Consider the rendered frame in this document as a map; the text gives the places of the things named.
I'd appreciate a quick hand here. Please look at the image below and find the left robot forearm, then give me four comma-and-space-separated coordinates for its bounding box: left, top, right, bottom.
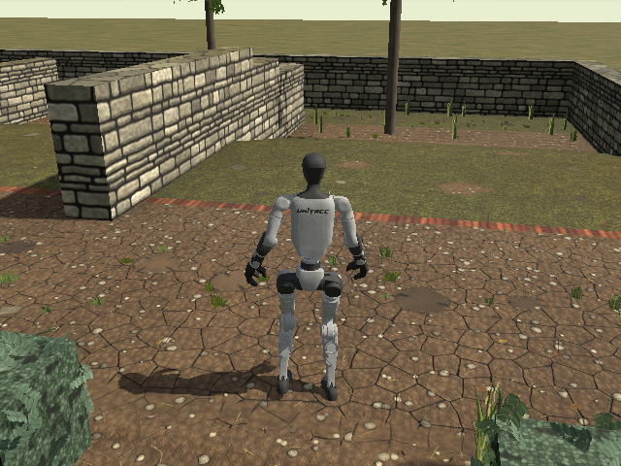
249, 231, 271, 269

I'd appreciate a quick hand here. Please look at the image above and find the left robot thigh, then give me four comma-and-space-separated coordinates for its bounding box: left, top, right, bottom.
277, 269, 297, 332

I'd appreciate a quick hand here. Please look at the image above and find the robot left hand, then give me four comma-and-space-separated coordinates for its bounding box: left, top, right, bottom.
245, 262, 267, 286

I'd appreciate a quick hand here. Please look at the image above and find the robot left upper arm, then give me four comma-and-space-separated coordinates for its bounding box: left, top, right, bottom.
262, 194, 293, 248

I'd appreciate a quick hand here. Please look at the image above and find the robot right hand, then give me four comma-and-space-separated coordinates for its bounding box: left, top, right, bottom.
346, 260, 369, 280

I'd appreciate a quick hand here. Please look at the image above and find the robot thigh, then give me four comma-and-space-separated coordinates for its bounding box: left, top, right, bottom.
277, 269, 297, 332
320, 272, 343, 341

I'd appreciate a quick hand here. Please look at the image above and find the right robot forearm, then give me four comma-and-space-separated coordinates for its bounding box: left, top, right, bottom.
349, 233, 366, 265

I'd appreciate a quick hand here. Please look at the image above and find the right robot thigh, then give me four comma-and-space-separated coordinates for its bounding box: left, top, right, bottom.
320, 272, 343, 341

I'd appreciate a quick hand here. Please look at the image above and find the robot right upper arm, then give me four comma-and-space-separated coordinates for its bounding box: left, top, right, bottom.
333, 195, 359, 248

